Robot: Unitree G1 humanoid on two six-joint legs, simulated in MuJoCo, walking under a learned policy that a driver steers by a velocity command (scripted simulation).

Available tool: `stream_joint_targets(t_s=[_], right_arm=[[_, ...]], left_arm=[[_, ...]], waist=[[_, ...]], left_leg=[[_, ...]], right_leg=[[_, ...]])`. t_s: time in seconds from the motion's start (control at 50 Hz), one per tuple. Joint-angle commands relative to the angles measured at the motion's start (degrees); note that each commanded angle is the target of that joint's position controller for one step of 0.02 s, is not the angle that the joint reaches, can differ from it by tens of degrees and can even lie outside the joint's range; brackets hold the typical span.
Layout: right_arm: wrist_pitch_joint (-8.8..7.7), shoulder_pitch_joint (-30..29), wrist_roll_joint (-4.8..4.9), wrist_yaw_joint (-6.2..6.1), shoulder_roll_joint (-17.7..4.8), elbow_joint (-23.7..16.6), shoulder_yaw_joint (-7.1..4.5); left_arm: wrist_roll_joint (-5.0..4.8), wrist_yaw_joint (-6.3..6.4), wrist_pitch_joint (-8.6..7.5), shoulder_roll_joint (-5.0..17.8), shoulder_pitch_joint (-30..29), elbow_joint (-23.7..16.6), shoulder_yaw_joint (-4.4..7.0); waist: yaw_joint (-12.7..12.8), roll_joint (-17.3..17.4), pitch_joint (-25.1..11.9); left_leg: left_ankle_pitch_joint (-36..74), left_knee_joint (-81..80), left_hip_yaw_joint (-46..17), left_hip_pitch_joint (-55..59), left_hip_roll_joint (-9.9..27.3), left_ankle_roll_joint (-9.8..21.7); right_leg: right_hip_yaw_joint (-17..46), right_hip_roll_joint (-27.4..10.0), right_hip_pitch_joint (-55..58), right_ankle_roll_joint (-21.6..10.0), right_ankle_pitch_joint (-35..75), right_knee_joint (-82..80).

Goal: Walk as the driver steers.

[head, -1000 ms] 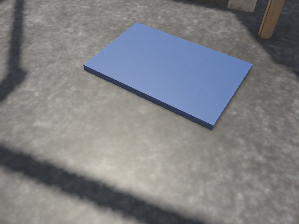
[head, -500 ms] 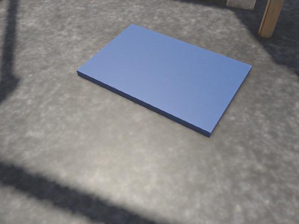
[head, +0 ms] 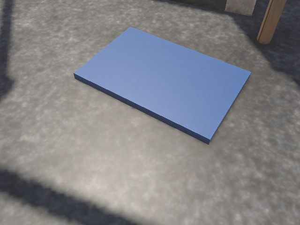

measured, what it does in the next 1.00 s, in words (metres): walks ahead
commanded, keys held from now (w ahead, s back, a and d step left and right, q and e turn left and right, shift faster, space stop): no key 0.30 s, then w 0.70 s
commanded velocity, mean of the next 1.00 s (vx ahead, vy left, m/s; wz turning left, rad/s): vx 0.24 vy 0.00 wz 0.00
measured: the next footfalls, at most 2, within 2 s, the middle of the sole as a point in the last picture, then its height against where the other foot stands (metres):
right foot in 1.14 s outside the picture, level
left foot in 1.70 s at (121, 166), level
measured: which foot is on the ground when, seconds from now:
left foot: down 0.00-1.00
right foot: down 0.00-0.62, up 0.64-1.00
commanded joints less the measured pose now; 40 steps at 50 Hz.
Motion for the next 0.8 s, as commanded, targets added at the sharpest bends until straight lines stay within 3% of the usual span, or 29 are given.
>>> stream_joint_targets(t_s=[0.02, 0.3, 0.34, 0.38, 0.4, 0.42, 0.44, 0.46, 0.5, 0.54, 0.56, 0.58, 0.6, 0.62, 0.64, 0.66, 0.68, 0.7, 0.72, 0.76, 0.8], right_arm=[[-0.24, 1.18, -0.10, -0.26, -5.29, -1.11, -0.90], [0.20, 2.24, -0.38, -0.57, -4.37, 0.01, -0.73], [0.29, 3.84, -0.08, -0.63, -4.45, 0.74, -0.92], [-0.49, 1.75, 0.22, -0.48, -4.68, -0.49, -1.13], [-1.54, -0.94, 0.54, -0.05, -3.33, -1.90, -0.79], [-2.63, -2.80, 0.69, 0.54, -2.49, -3.06, -0.44], [-3.48, -4.02, 0.81, 1.01, -3.16, -3.90, -0.53], [-4.18, -4.64, 1.14, 1.36, -3.82, -4.69, -0.67], [-5.30, -4.98, 1.69, 2.00, -4.60, -5.54, -0.79], [-5.82, -3.66, 1.54, 2.60, -3.87, -4.96, -0.90], [-5.76, 0.55, 1.55, 2.88, -3.26, -3.29, -1.07], [-5.45, 6.25, 1.53, 2.88, -4.33, -1.06, -1.95], [-5.15, 13.24, 1.59, 2.69, -6.03, 0.88, -3.07], [-5.20, 22.73, 1.21, 2.22, -10.73, 2.43, -4.57], [-5.89, 28.68, 0.33, 2.64, -15.30, 2.68, -4.79], [-6.98, 23.09, -0.59, 2.88, -11.05, 2.11, -3.00], [-7.55, 16.63, -0.29, 3.11, -8.45, 0.04, -1.97], [-7.66, 11.58, -0.25, 3.52, -6.90, -1.47, -1.09], [-7.57, 9.39, -0.46, 3.88, -6.64, -2.24, -0.71], [-7.00, 10.91, -0.83, 3.69, -5.12, -1.72, 0.07], [-6.74, 14.30, -0.87, 2.95, -6.27, -0.82, 0.16]], left_arm=[[0.00, 0.21, -0.02, 4.01, 6.59, 0.45, 0.68], [0.01, 0.44, -0.75, 2.83, 7.80, 1.35, 0.52], [-0.49, 0.66, -0.61, 3.85, 9.39, 1.85, 1.01], [-1.21, 0.99, -1.01, 6.37, 10.35, 0.69, 1.88], [-1.66, 0.97, -1.67, 8.46, 11.87, 0.53, 2.57], [-1.83, 0.90, -2.39, 10.95, 10.40, -0.15, 3.50], [-1.37, 0.77, -3.13, 10.80, 9.93, -0.67, 3.67], [-1.07, 0.48, -3.83, 9.76, 9.74, -0.98, 3.53], [-1.61, -0.30, -4.21, 8.75, 9.08, -1.74, 3.39], [-1.76, -0.81, -3.74, 9.82, 8.47, -2.28, 3.54], [-1.83, -1.00, -3.42, 10.38, 7.55, -2.60, 3.58], [-1.63, -1.10, -3.35, 10.61, 7.56, -2.95, 3.50], [-1.54, -1.16, -3.59, 10.72, 6.22, -3.42, 3.30], [-1.27, -1.33, -4.00, 7.98, 2.51, -5.25, 2.41], [-1.64, -1.17, -5.32, 2.13, 3.13, -7.64, 1.05], [-3.10, -1.43, -6.39, 4.37, 1.90, -8.22, 1.67], [-3.70, -1.91, -6.82, 6.19, -0.12, -9.21, 1.98], [-3.21, -1.91, -6.90, 7.18, -0.70, -9.09, 2.39], [-2.36, -1.68, -6.77, 7.61, -0.92, -8.98, 3.00], [-2.14, -1.93, -5.65, 7.95, -0.14, -8.50, 3.76], [-1.91, -2.14, -4.68, 6.72, -2.52, -9.26, 3.77]], waist=[[0.27, 0.32, -0.71], [-0.15, 0.15, 2.05], [0.02, -1.33, 1.77], [1.47, -4.31, 5.96], [2.67, -7.62, 7.96], [2.71, -9.80, 10.59], [2.82, -8.75, 11.89], [2.67, -7.59, 12.36], [2.27, -5.31, 10.63], [1.29, -5.29, 8.07], [-0.89, -5.28, 6.60], [-3.07, -4.86, 4.06], [-6.77, -3.96, 0.97], [-11.17, 5.93, -2.32], [-10.26, 19.77, -7.47], [-6.93, 12.24, -4.69], [-4.63, 8.05, -0.07], [-2.60, 4.14, 1.49], [-1.32, 2.87, 2.06], [-0.12, 4.27, 1.83], [-0.16, 3.52, 2.60]], left_leg=[[21.62, -2.51, -2.97, 7.25, 2.63, 3.16], [11.32, -5.07, -3.13, 5.82, 2.20, 2.49], [-6.45, -2.91, -0.59, 4.09, -0.43, 2.67], [-18.71, 2.62, 1.20, -4.82, -1.94, 2.97], [-14.45, 8.66, 3.00, -9.97, -2.16, 2.72], [-9.05, 14.98, 2.58, -14.50, 0.33, 2.99], [-10.24, 19.71, 0.63, -19.80, 2.81, 3.52], [-12.57, 22.25, -1.01, -24.46, 4.68, 3.89], [-12.44, 15.99, -0.54, -24.96, 5.92, 4.18], [-8.16, 7.88, 4.30, -13.16, 3.09, 3.46], [-3.71, 4.05, 6.98, -3.61, 0.82, 2.98], [-0.54, 2.73, 8.83, 6.01, -2.23, 2.55], [0.68, 1.28, 7.79, 14.08, -2.69, 3.15], [-5.11, -6.88, -8.40, 22.40, 7.87, 7.08], [-10.68, -19.81, -39.14, 29.72, 22.25, 15.71], [-14.34, -21.31, -43.44, 24.97, 24.59, 16.49], [-12.62, -20.67, -35.29, 20.21, 23.23, 14.41], [-7.44, -21.18, -26.48, 16.05, 20.09, 12.20], [-2.21, -21.92, -20.53, 13.00, 17.55, 10.60], [7.20, -22.82, -11.82, 10.32, 13.32, 8.66], [14.96, -23.33, -8.46, 10.63, 12.52, 9.17]], right_leg=[[1.56, -1.93, -7.35, 0.10, 17.49, -4.05], [1.73, -2.27, -11.89, -0.31, 6.80, -6.19], [2.50, -2.23, -12.30, -2.22, -7.50, -6.98], [9.86, -7.15, -13.39, -6.50, -23.55, -10.86], [17.48, -12.88, -11.53, -9.51, -27.52, -15.36], [24.63, -19.20, -10.79, -12.54, -26.57, -18.57], [27.71, -22.17, -8.78, -14.12, -22.48, -19.48], [27.73, -22.71, -5.23, -14.12, -16.99, -18.96], [21.55, -19.72, -0.16, -11.33, -7.64, -16.98], [14.09, -15.21, -4.62, -9.22, -2.49, -14.73], [10.86, -13.17, -9.92, -8.45, -1.53, -12.04], [9.07, -11.19, -14.26, -7.82, 4.32, -8.00], [6.64, -9.30, -17.18, -6.50, 13.49, -0.44], [0.29, -4.06, -24.55, -2.58, 16.60, 20.34], [0.92, 3.21, -37.62, -0.51, -6.87, 40.53], [9.00, -0.07, -42.04, -2.29, -7.14, 50.92], [9.01, -3.33, -44.65, -4.24, -1.56, 52.34], [7.72, -6.34, -42.65, -4.89, 4.59, 49.93], [6.76, -8.03, -40.36, -4.92, 8.30, 46.26], [4.92, -9.13, -35.69, -4.17, 11.41, 41.88], [3.21, -9.21, -37.60, -2.60, 13.32, 39.03]])
Keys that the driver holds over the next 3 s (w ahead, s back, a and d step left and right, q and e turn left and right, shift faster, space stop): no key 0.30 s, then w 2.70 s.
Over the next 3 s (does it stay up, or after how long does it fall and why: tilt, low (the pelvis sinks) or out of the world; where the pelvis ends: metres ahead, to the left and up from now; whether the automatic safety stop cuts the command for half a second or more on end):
stays up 1.30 0.11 0.06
